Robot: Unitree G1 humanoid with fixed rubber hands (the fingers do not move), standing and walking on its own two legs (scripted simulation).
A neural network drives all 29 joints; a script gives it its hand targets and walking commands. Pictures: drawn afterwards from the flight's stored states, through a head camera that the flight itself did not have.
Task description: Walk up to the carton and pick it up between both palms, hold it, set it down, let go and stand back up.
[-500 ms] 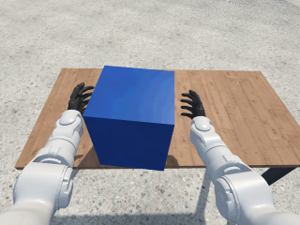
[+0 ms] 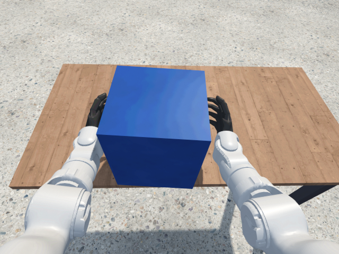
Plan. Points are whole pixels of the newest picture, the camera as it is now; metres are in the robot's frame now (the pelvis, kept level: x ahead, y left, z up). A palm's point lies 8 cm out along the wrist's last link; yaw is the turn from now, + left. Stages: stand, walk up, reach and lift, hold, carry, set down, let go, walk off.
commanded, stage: reach and lift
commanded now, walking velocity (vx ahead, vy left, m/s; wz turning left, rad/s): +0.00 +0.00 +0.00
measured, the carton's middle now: (157, 132) +0.42 +0.04 +0.03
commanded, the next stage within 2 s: none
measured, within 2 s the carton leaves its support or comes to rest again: leaves its support in 1.92 s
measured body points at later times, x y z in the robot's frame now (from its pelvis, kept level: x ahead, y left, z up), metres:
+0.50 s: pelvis -0.01 +0.00 +0.00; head +0.05 +0.03 +0.45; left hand +0.42 +0.19 +0.05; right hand +0.41 -0.12 +0.05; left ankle +0.00 +0.12 -0.73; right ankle +0.02 -0.14 -0.73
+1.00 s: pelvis -0.01 +0.00 +0.00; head +0.05 +0.03 +0.45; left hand +0.42 +0.19 +0.05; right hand +0.41 -0.12 +0.05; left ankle +0.00 +0.12 -0.73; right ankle +0.02 -0.14 -0.73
